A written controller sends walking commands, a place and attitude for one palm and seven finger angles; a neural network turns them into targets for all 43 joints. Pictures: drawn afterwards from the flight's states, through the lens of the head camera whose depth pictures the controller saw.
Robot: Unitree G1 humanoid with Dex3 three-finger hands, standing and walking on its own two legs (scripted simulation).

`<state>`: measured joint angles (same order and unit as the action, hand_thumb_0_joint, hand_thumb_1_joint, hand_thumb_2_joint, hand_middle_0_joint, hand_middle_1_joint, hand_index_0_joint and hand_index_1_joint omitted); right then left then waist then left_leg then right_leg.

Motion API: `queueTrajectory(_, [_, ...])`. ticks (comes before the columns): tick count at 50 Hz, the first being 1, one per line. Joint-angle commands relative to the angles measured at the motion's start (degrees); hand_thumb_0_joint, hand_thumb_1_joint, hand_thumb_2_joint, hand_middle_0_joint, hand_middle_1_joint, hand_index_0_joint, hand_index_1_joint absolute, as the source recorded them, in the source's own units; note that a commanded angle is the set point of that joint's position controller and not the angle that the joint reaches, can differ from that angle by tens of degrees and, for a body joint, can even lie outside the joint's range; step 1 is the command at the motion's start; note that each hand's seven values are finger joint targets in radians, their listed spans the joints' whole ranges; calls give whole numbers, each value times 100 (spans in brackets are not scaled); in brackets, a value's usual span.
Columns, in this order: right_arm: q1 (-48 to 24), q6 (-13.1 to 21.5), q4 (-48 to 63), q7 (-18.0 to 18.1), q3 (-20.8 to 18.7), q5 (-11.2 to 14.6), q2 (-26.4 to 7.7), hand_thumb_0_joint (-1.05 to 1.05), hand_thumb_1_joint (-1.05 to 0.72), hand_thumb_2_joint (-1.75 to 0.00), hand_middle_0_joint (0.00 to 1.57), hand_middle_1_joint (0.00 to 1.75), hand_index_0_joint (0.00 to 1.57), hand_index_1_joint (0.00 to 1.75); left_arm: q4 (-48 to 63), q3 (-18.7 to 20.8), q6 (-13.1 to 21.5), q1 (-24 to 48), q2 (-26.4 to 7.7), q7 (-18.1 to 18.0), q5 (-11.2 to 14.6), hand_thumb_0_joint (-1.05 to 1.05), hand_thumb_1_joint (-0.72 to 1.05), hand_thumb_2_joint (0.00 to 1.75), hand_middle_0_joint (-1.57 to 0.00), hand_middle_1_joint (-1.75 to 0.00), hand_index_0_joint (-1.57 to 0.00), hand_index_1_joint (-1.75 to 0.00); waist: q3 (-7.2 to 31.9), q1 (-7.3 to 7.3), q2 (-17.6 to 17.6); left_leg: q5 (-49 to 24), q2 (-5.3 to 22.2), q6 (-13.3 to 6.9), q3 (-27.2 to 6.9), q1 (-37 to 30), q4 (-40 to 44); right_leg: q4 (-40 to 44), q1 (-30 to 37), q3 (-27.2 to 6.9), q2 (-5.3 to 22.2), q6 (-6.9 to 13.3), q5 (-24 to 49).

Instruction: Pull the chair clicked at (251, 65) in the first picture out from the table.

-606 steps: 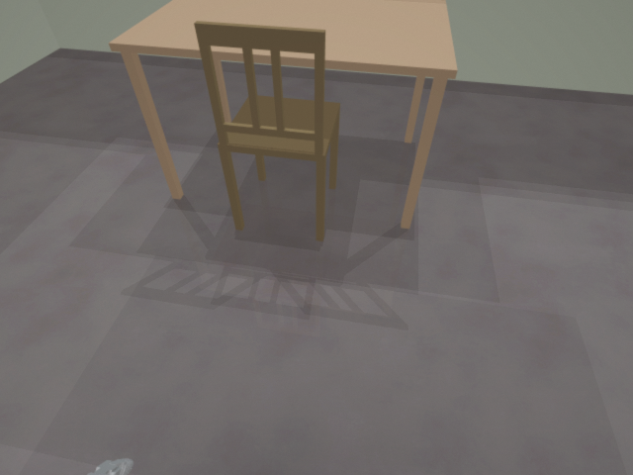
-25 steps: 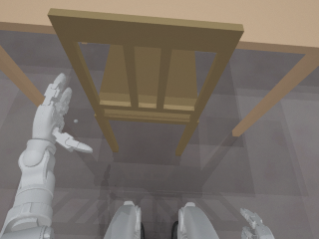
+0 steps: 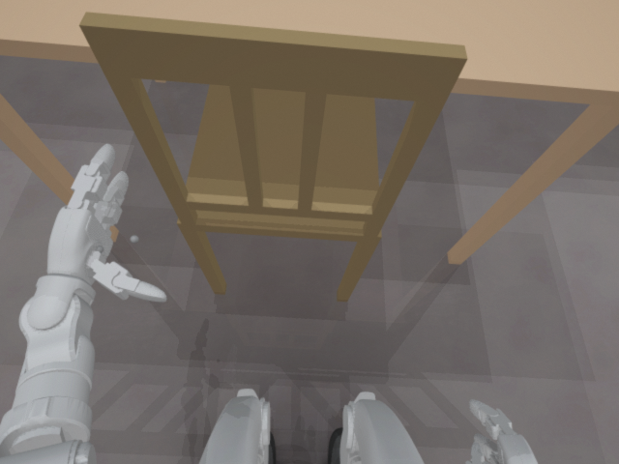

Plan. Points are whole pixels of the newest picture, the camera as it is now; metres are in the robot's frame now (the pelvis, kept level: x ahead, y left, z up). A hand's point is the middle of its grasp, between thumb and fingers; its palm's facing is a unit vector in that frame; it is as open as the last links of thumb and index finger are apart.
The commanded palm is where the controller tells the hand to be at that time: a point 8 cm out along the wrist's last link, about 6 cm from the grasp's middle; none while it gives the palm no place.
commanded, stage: aim the fingers beside a spindle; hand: left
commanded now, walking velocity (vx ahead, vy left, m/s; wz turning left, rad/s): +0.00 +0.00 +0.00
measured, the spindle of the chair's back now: (250, 154) +0.53 +0.10 +0.00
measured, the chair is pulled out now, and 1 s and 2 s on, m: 0.00 0.00 0.00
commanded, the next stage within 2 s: push the fingers through the gap in 0.12 s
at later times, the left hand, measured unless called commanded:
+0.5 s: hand (141, 215) +0.42 +0.22 +0.02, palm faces -0.06 -1.00 -0.04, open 17.0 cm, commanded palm +0.40 +0.27 +0.02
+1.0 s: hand (148, 188) +0.46 +0.22 +0.02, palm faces -0.02 -1.00 -0.04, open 16.9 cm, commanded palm +0.44 +0.26 +0.01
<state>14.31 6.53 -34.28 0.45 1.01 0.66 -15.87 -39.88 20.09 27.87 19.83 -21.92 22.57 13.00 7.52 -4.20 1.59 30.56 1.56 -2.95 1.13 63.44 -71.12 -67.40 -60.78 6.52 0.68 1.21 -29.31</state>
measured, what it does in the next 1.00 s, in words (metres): stands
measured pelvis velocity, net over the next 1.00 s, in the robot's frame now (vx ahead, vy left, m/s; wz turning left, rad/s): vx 0.00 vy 0.01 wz -0.02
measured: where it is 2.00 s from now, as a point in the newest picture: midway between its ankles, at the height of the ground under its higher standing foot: outside the picture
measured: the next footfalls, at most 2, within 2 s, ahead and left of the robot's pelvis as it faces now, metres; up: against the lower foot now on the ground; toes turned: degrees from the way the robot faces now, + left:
none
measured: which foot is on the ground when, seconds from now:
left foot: down 0.00-1.00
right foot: down 0.00-1.00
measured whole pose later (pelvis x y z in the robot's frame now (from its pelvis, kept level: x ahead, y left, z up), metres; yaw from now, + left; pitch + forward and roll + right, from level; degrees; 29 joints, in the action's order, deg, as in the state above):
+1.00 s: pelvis +0.00 +0.01 -0.01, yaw -1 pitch +26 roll -4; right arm 16.7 2.5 -35.4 -0.4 2.0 -0.6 -16.1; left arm -56.9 24.6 27.3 38.3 -27.6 20.7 8.2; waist 7.5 -7.6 2.0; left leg 31.1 2.0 -3.6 1.5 69.0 -74.0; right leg -69.8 -66.3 6.0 0.3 0.7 -29.2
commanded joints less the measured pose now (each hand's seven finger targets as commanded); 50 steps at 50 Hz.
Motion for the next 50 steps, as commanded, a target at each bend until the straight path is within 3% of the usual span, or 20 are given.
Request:
queueTrajectory(1, [491, 176, 518, 72, -370, 19, -947, 0, -90, -90, 20, 30, 20, 30, 1066, 347, 282, 1335, -1306, 19, 116, 0, -50, 30, -6, -8, -6, -8, 2467, -34, 450, -2168, -39, 148, -530, -2044, 899, 775, 988, -400, -134, 45, 1459])
queueTrajectory(4, [472, 145, 579, 80, -350, 37, -959, 0, -90, -90, 20, 30, 20, 30, 844, 552, 188, 1173, -1490, 8, 129, 0, -50, 30, -6, -8, -6, -8, 2345, 29, 220, -1978, -64, 113, -460, -1678, 881, 772, 1181, -443, -145, 51, 1436])
queueTrajectory(8, [439, 127, 596, 84, -322, 32, -959, 0, -90, -90, 20, 30, 20, 30, 719, 567, 202, 1537, -1530, 19, 94, 0, -50, 30, -6, -8, -6, -8, 2215, -44, 195, -1631, -71, 90, -425, -1436, 837, 772, 1054, -485, -148, 34, 1188])
queueTrajectory(11, [457, 194, 611, 89, -340, 15, -951, 0, -90, -90, 20, 30, 20, 30, 1211, 412, 368, 1791, -1491, 91, 84, 0, -50, 30, -6, -8, -6, -8, 2591, -29, 701, -2004, -40, 142, -511, -1998, 850, 707, 912, -451, -143, 67, 1312])
queueTrajectory(13, [498, 217, 540, 85, -357, 2, -965, 0, -90, -90, 20, 30, 20, 30, 1268, 225, 400, 1980, -1338, 107, 74, 0, -50, 30, -6, -8, -6, -8, 2680, -106, 820, -2162, -4, 186, -600, -2321, 840, 688, 633, -379, -150, 68, 1273])
queueTrajectory(14, [535, 228, 481, 100, -357, 3, -987, 0, -90, -90, 20, 30, 20, 30, 1199, 93, 396, 2186, -1245, 110, 74, 0, -50, 30, -6, -8, -6, -8, 2597, -238, 694, -2169, 25, 177, -683, -2361, 811, 666, 424, -339, -171, 65, 1193])
queueTrajectory(18, [592, 185, 295, 152, -344, 3, -1068, 0, -90, -90, 20, 30, 20, 30, 420, 250, 209, 2627, -1433, 63, 4, 0, -50, 30, -6, -8, -6, -8, 2246, -265, 481, -1497, -2, 159, -689, -1840, 795, 668, 253, -341, -142, 60, 767])
queueTrajectory(20, [651, 179, 319, 150, -348, -13, -1091, 0, -90, -90, 20, 30, 20, 30, 468, 406, 192, 2682, -1623, 17, -44, 0, -50, 30, -6, -8, -6, -8, 2557, -171, 671, -1779, -11, 188, -708, -2074, 806, 628, 318, -329, -130, 87, 908])
queueTrajectory(22, [691, 146, 383, 107, -358, -33, -1064, 0, -90, -90, 20, 30, 20, 30, 561, 394, 167, 2461, -1591, -28, -90, 0, -50, 30, -6, -8, -6, -8, 2874, -90, 784, -2344, 4, 241, -740, -2419, 810, 586, 376, -301, -127, 94, 1215])
queueTrajectory(25, [743, 75, 427, 32, -350, -50, -1033, 0, -90, -90, 20, 30, 20, 30, 575, 424, 143, 2339, -1576, -137, -118, 0, -50, 30, -6, -8, -6, -8, 2987, -54, 670, -2652, 12, 258, -737, -2439, 783, 578, 522, -293, -147, 74, 1422])
queueTrajectory(27, [767, 5, 417, 21, -345, -40, -1033, 0, -90, -90, 20, 30, 20, 30, 365, 467, 112, 2355, -1604, -197, -152, 0, -50, 30, -6, -8, -6, -8, 2779, -122, 439, -2515, 16, 218, -696, -2201, 775, 591, 557, -307, -161, 55, 1438])
queueTrajectory(30, [780, -45, 401, 10, -333, -35, -1039, 0, -90, -90, 20, 30, 20, 30, 147, 416, 122, 2633, -1545, -247, -189, 0, -50, 30, -6, -8, -6, -8, 2509, -204, 421, -2162, 20, 198, -670, -1996, 806, 614, 423, -303, -172, 50, 1228])
queueTrajectory(39, [936, -140, 282, -16, -361, -86, -1062, 0, -90, -90, 20, 30, 20, 30, 18, 327, 379, 3305, -1592, -226, -303, 0, -50, 30, -6, -8, -6, -8, 2763, -304, 768, -2371, 45, 241, -799, -2395, 740, 562, 118, -297, -194, 83, 1186])
queueTrajectory(44, [991, -248, 211, 6, -313, -94, -1079, 0, -90, -90, 20, 30, 20, 30, -472, 568, 296, 3664, -1902, -210, -330, 0, -50, 30, -6, -8, -6, -8, 2629, -363, 589, -2140, 8, 152, -680, -1923, 646, 554, 290, -340, -195, 66, 1231])
queueTrajectory(46, [997, -279, 229, 4, -303, -107, -1099, 0, -90, -90, 20, 30, 20, 30, -520, 759, 315, 3708, -2182, -193, -367, 0, -50, 30, -6, -8, -6, -8, 2732, -308, 677, -2153, 1, 159, -669, -1887, 623, 539, 384, -373, -195, 68, 1269])
queueTrajectory(48, [1006, -306, 260, 3, -293, -119, -1082, 0, -90, -90, 20, 30, 20, 30, -452, 773, 372, 3823, -2255, -165, -399, 0, -50, 30, -6, -8, -6, -8, 2881, -315, 685, -2318, 3, 144, -653, -1917, 570, 500, 474, -390, -202, 67, 1428])
queueTrajectory(50, [1029, -322, 250, -20, -293, -125, -1057, 0, -90, -90, 20, 30, 20, 30, -451, 554, 404, 3911, -2000, -137, -408, 0, -50, 30, -6, -8, -6, -8, 2943, -381, 802, -2457, 23, 159, -685, -2110, 543, 492, 280, -366, -204, 59, 1440])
